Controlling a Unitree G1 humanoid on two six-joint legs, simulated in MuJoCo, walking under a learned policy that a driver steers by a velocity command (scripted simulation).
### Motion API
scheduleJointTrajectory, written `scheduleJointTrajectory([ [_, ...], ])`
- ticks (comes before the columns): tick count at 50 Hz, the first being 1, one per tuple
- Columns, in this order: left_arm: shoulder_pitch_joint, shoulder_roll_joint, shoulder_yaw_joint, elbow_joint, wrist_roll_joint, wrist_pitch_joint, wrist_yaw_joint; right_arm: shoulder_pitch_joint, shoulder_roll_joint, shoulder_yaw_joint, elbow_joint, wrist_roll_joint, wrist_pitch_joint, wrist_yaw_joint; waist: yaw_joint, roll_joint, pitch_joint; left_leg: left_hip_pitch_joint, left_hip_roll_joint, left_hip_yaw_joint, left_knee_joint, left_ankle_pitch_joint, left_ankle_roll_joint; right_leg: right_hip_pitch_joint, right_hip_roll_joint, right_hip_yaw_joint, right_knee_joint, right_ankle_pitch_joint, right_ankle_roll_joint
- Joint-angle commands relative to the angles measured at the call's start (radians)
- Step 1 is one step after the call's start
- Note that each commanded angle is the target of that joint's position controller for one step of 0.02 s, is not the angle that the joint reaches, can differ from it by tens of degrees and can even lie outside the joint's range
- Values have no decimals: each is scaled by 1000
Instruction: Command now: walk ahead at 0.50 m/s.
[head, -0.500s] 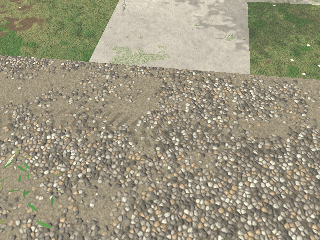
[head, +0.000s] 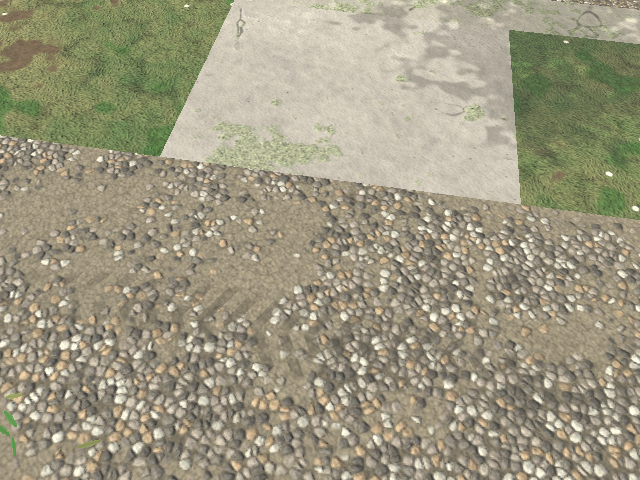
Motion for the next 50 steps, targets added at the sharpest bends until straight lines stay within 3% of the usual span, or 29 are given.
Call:
scheduleJointTrajectory([
  [1, 22, 73, 28, -62, 5, 1, 9, 37, -73, -12, -23, -13, -14, 3, 8, 101, -82, 217, 263, -322, -299, 95, 161, -200, -111, 48, -5, 108, -7],
  [2, 31, 57, 28, -58, 5, 11, 11, 53, -81, -14, -12, -10, -16, 1, 16, 101, -68, 191, 254, -288, -320, 116, 169, -195, -115, 39, -32, 116, -1],
  [5, -62, 63, 33, -93, 16, 24, 15, 104, -125, -24, 13, -8, -16, -18, 6, 75, -17, 190, 255, -238, -360, 170, 179, -289, -127, 30, -156, 226, 28],
  [11, -262, 37, 25, -149, 15, 13, 0, 195, -136, -21, 47, 4, 0, -40, -51, 80, 22, 255, 217, -143, -374, 180, 132, -313, -88, -10, -483, 480, 43],
  [17, -410, 40, 12, -208, 3, -1, -34, 279, -151, -29, 96, 12, 24, -45, -90, 86, 68, 425, 282, -144, -304, 204, 127, -335, -54, -28, -639, 403, 18],
  [20, -341, 79, 25, -203, 2, -10, -45, 244, -172, -39, 96, 16, 35, -50, -31, 115, 22, 462, 299, -138, -202, 424, 100, -189, -12, -56, -679, 303, -24],
  [21, -239, 107, 41, -174, 5, -11, -42, 216, -175, -39, 89, 17, 39, -50, 29, 120, -40, 444, 271, -110, -90, 589, 82, -35, 24, -88, -699, 306, -46],
  [22, -62, 158, 67, -118, 9, -11, -35, 205, -150, -30, 80, 12, 42, -50, 104, 99, -149, 354, 214, -69, 114, 618, 52, 219, 24, -80, -690, 333, -80],
  [23, 123, 241, 87, -84, 21, -6, -24, 222, -113, -12, 54, -10, 39, -50, 147, -53, -307, 121, 139, -19, 459, 271, 14, 535, -192, 179, -675, 342, -149],
  [24, 143, 271, 88, -67, 24, -5, -34, 344, 19, 23, 61, 2, 15, -37, 71, -305, -415, -246, -39, -91, 746, -410, -32, 804, -373, 653, -828, 149, -298],
  [25, 108, 169, 62, -79, 17, -8, -33, 271, -98, -3, 71, 32, -6, -33, 104, -174, -344, -352, 18, -209, 857, -420, -10, 746, -346, 638, -874, 56, -250],
  [26, 20, 128, 49, -98, 17, -11, -28, 179, -142, -16, 42, 52, -17, -32, 91, -119, -208, -393, 64, -192, 857, -325, 7, 604, -320, 473, -890, 112, -201],
  [27, -60, 106, 39, -112, 22, -14, -29, 138, -134, -17, 38, 49, -15, -40, 55, -28, -142, -342, 118, -170, 809, -229, 5, 454, -285, 353, -922, 208, -174],
  [28, -104, 77, 32, -114, 28, -18, -31, 122, -123, -25, 39, 36, -4, -47, 28, -15, -87, -301, 146, -168, 750, -174, 1, 345, -249, 261, -958, 262, -157],
  [30, -114, 53, 26, -96, 41, -26, -32, 170, -80, -28, 52, 35, 26, -47, -13, -55, -67, -213, 173, -179, 697, -119, -1, 248, -214, 155, -1016, 299, -140],
  [31, -101, 60, 28, -85, 41, -29, -29, 177, -64, -29, 55, 37, 38, -47, -20, -53, -51, -216, 174, -178, 683, -105, -5, 225, -209, 113, -1034, 330, -144],
  [34, -71, 97, 39, -63, 46, -31, -11, 108, -64, -36, 26, 31, 54, -50, -17, -28, -4, -323, 169, -207, 597, 13, -19, 235, -213, 25, -1066, 401, -142],
  [39, -51, 108, 38, -53, 43, -23, 12, -13, -54, -36, -19, 19, 47, -29, 9, -25, 28, -350, 143, -160, 355, 233, -30, 278, -186, -120, -1084, 451, -102],
  [44, 44, 128, 46, -18, 29, 2, 23, -168, -24, -17, -100, 16, 47, 1, 66, -4, 80, -411, 134, -74, 206, 207, -11, 444, -234, -192, -1042, 535, -93],
  [45, 35, 134, 47, -19, 27, 13, 25, -188, -23, -15, -119, 15, 47, 8, 61, -6, 96, -412, 124, -51, 178, 173, -6, 466, -239, -211, -1003, 630, -88],
  [46, 20, 143, 50, -25, 25, 24, 29, -193, -25, -16, -134, 12, 47, 16, 52, -16, 91, -379, 103, -15, 159, 131, 0, 472, -241, -232, -953, 760, -79],
  [48, -10, 176, 58, -45, 14, 42, 43, -128, -60, -33, -146, 7, 47, 27, 5, -67, 17, -228, 31, 54, 158, 45, 24, 478, -235, -254, -801, 1112, -52],
  [49, -10, 181, 58, -43, 10, 47, 46, -36, -84, -46, -129, 7, 44, 29, -42, -82, -40, -95, -6, 57, 137, 27, 45, 455, -227, -244, -680, 1198, -42],
  [50, -25, 179, 54, -42, 4, 47, 43, 104, -130, -70, -94, 7, 40, 22, -120, -64, -112, 110, -29, 32, 22, 151, 78, 398, -192, -244, -506, 1125, -13],
])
